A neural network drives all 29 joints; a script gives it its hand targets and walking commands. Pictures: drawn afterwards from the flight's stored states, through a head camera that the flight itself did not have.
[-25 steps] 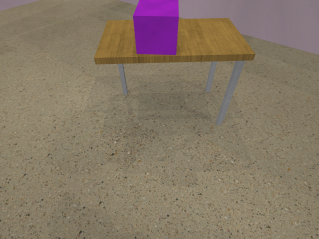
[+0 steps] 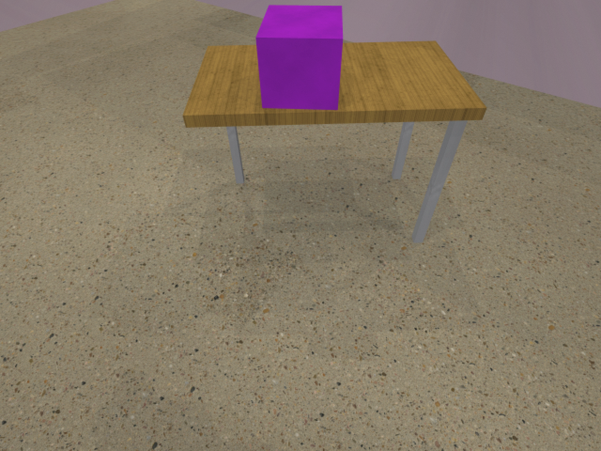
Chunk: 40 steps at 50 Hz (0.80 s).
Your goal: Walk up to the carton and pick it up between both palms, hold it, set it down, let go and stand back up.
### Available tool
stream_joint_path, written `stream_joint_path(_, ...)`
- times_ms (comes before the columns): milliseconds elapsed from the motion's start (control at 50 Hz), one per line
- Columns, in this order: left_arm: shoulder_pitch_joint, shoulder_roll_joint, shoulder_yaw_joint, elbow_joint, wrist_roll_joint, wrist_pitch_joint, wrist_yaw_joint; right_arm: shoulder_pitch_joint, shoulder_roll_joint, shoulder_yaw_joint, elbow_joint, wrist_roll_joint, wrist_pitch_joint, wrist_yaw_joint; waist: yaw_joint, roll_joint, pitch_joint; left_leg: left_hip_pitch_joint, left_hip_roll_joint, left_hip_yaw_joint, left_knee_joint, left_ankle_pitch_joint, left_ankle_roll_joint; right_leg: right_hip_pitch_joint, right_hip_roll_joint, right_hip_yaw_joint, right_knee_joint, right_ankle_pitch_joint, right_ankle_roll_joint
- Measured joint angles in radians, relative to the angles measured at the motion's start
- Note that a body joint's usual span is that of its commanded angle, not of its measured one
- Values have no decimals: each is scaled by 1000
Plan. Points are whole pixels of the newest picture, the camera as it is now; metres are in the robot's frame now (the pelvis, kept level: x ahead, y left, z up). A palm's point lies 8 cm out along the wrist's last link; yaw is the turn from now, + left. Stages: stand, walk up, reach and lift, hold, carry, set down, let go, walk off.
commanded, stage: stand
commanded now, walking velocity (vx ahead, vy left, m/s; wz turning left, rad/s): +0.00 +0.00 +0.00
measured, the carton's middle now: (302, 56) +1.24 -0.01 +0.01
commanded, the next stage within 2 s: walk up in 0.12 s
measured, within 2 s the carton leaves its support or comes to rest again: neither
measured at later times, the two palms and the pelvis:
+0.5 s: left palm out of the picture +0.03 +0.20 -0.15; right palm out of the picture -0.07 -0.23 -0.15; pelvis +0.02 -0.02 -0.01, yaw -1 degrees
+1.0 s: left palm out of the picture +0.07 +0.21 -0.16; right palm (487, 402) +0.24 -0.28 -0.13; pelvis +0.15 -0.03 -0.02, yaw +5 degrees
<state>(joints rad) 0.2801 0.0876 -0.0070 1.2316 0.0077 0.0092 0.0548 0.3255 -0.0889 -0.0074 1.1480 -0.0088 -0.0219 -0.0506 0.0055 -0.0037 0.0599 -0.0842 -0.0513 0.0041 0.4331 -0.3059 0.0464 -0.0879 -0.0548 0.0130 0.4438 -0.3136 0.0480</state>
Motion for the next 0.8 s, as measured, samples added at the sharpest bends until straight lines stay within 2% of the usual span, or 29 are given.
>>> stream_joint_path(320,6,-4,2,-10,2,-2,0,4,-2,-5,-9,-1,2,1,-7,-2,8,-4,-2,-4,0,0,2,-1,-2,-6,-1,-3,-3)
stream_joint_path(360,26,5,15,-40,19,-10,-6,23,0,-23,-29,-13,-10,4,-8,-11,-7,-23,-6,5,32,-21,4,-49,-8,-18,104,-94,-32)
stream_joint_path(400,46,23,30,-69,34,-11,-12,47,-2,-39,-41,-30,-22,3,-22,-22,-23,-27,-8,16,48,-42,10,-127,1,-31,278,-188,-42)
stream_joint_path(440,45,43,42,-104,37,-11,-20,73,-9,-45,-45,-47,-33,-1,-42,-30,-26,-18,-9,19,41,-45,9,-215,10,-37,418,-205,-47)
stream_joint_path(480,29,59,54,-147,35,-19,-30,103,-23,-50,-40,-58,-35,-4,-56,-30,-21,-3,-9,15,31,-46,1,-281,4,-38,449,-191,-48)
stream_joint_path(520,6,69,64,-196,34,-33,-41,128,-42,-54,-32,-59,-31,-1,-61,-18,-5,16,-4,7,38,-60,-13,-308,-9,-38,384,-142,-50)
stream_joint_path(560,-9,74,76,-247,36,-53,-49,148,-65,-58,-26,-54,-20,8,-54,7,14,19,15,-5,107,-109,-28,-284,-9,-50,261,-38,-57)
stream_joint_path(600,-7,80,87,-293,46,-74,-46,159,-83,-54,-31,-46,-4,21,-43,42,31,-32,54,-20,305,-204,-19,-262,18,-84,264,52,-69)
stream_joint_path(640,5,86,85,-307,47,-71,-36,145,-100,-53,-55,-44,22,33,-32,56,34,-132,57,-38,568,-243,-25,-254,38,-106,319,0,-87)
stream_joint_path(680,17,88,77,-297,41,-55,-28,111,-120,-54,-90,-48,38,45,-28,63,41,-232,60,-29,752,-198,-37,-223,48,-118,317,-34,-100)
stream_joint_path(720,32,85,65,-284,41,-47,-26,78,-137,-57,-125,-51,39,56,-22,74,43,-310,74,-15,803,-149,-46,-185,56,-129,285,-31,-100)
stream_joint_path(800,71,91,49,-268,42,-56,-30,30,-146,-61,-199,-48,33,75,-12,73,36,-404,111,-2,703,-94,-60,-122,62,-149,217,-28,-105)
